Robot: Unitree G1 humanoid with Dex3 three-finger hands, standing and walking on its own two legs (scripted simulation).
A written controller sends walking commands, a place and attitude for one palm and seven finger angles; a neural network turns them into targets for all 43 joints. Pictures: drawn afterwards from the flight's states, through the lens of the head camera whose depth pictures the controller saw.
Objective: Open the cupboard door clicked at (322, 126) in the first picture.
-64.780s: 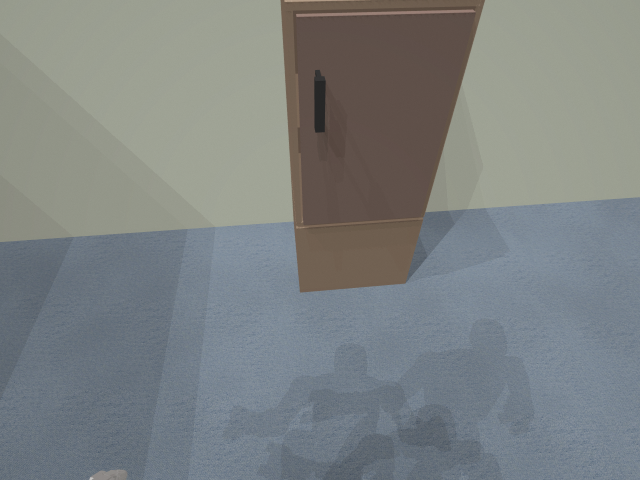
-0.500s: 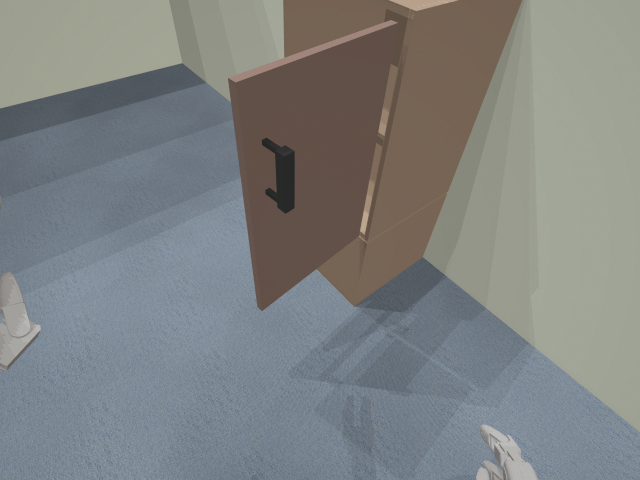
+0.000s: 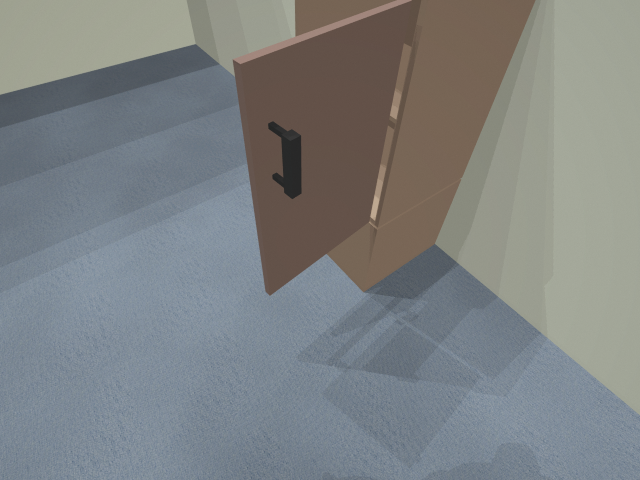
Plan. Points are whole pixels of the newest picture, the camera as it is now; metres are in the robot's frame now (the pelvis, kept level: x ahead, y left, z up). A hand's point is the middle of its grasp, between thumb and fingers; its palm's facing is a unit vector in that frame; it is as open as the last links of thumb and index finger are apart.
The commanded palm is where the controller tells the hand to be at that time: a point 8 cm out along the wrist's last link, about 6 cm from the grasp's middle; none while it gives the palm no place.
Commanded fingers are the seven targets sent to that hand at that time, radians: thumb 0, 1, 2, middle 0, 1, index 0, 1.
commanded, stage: let the arm hang, fingers relaxed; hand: left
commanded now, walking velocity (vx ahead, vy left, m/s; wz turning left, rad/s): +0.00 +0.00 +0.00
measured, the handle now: (284, 160) +0.59 +0.09 +0.05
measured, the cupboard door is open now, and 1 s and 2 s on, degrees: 96 96 96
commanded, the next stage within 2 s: look to check the result in 0.80 s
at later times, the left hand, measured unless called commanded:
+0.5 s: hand out of the picture -0.01 +0.17 -0.16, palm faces +0.05 -0.98 -0.17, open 7.3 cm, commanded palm none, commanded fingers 0.00 0.90 0.90 -0.20 -0.30 -0.20 -0.30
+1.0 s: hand out of the picture +0.00 +0.18 -0.16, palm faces +0.04 -0.98 -0.17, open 7.4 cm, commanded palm none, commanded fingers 0.00 0.90 0.90 -0.20 -0.30 -0.20 -0.30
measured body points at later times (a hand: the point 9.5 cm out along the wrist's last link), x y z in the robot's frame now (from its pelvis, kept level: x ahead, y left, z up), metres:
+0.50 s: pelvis +0.00 +0.01 +0.01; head +0.01 +0.00 +0.46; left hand -0.01 +0.22 -0.15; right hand -0.05 -0.18 -0.16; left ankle +0.01 +0.13 -0.73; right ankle +0.02 -0.07 -0.73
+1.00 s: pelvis +0.01 +0.02 +0.01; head +0.02 +0.02 +0.46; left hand +0.00 +0.23 -0.15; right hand -0.01 -0.18 -0.15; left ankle +0.01 +0.13 -0.73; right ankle +0.02 -0.07 -0.73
